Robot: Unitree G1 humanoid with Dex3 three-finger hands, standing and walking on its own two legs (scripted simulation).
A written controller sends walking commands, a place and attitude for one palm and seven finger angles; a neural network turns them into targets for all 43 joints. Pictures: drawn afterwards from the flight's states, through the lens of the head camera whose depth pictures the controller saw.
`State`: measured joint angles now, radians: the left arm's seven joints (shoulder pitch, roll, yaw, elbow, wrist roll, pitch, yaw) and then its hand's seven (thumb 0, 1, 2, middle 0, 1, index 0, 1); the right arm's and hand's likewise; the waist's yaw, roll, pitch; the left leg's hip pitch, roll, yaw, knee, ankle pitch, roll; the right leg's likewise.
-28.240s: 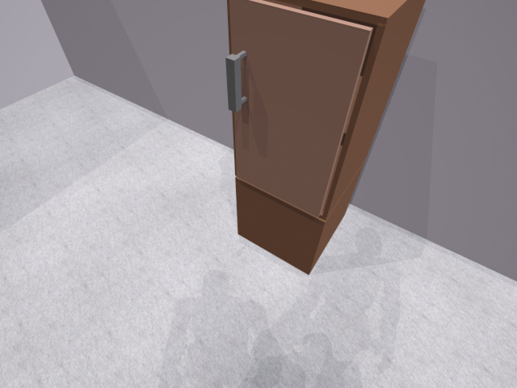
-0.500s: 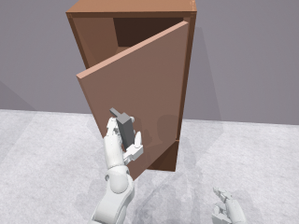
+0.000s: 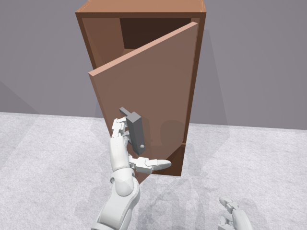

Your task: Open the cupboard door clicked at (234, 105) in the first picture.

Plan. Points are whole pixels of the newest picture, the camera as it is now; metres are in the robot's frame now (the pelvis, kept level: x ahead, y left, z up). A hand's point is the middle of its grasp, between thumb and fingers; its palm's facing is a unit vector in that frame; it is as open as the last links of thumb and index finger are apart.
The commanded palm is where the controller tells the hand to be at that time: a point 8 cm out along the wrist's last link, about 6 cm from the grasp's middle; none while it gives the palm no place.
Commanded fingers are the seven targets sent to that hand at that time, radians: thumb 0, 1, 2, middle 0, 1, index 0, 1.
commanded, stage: open thumb and fingers to let go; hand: left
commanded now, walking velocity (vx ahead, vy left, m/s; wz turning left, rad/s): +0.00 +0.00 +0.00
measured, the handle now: (131, 131) +0.36 +0.07 +0.08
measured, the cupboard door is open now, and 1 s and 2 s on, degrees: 51 54 54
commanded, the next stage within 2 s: slide the hand sideways off the handle in 0.18 s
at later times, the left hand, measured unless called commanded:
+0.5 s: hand (142, 159) +0.27 +0.04 +0.08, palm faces -0.23 -0.97 -0.05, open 16.4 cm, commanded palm +0.25 +0.08 +0.08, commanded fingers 0.00 -0.50 0.30 -0.15 -0.30 -0.15 -0.30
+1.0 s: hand (130, 169) +0.24 +0.06 +0.09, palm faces -0.14 -0.99 +0.01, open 16.2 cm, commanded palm +0.21 +0.13 +0.08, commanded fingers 0.00 -0.50 0.30 -0.15 -0.30 -0.15 -0.30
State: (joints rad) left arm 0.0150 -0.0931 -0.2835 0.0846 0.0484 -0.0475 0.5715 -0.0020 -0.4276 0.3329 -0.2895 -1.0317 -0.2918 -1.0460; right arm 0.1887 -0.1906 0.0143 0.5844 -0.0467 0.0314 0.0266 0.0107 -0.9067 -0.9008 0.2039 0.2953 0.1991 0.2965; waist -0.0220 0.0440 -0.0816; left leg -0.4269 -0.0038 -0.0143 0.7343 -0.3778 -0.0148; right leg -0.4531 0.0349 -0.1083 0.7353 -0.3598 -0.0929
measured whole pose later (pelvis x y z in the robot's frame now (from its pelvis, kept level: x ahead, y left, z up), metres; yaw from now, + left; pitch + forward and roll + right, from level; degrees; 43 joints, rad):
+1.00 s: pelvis +0.00 +0.03 +0.00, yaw -2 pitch +4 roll +1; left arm 0.28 0.05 -0.28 -0.15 -0.04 -0.13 0.10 -0.01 -0.50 0.30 -0.18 -0.32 -0.18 -0.31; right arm 0.23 -0.21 0.05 0.44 0.00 0.00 0.02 0.01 -0.91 -0.90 0.20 0.30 0.20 0.30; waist 0.00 0.03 -0.07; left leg -0.43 -0.02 0.04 0.77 -0.41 0.02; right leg -0.47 0.02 -0.06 0.78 -0.38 -0.06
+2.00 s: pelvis +0.01 +0.04 -0.01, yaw -1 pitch +4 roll -1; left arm 0.57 0.22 0.03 -0.45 -0.21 -0.06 -0.15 -0.01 -0.50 0.30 -0.15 -0.30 -0.15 -0.30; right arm 0.29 -0.24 0.06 0.44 0.04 -0.14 -0.04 0.01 -0.90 -0.90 0.21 0.30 0.20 0.30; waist 0.02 0.06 -0.12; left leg -0.46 -0.02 0.01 0.85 -0.46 0.05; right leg -0.48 0.02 -0.08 0.81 -0.41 -0.03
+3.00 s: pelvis +0.02 +0.04 +0.03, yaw -2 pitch -4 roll -1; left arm 0.48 0.32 0.32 -0.39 -0.07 -0.08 0.11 0.01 0.85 0.88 -0.20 -0.30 -0.21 -0.30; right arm 0.18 -0.24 0.02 0.63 0.00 -0.11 -0.06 0.01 -0.90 -0.90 0.21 0.30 0.20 0.30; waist 0.07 0.07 0.01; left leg -0.08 -0.02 0.03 0.41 -0.27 0.04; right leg -0.11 0.03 -0.05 0.38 -0.22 -0.03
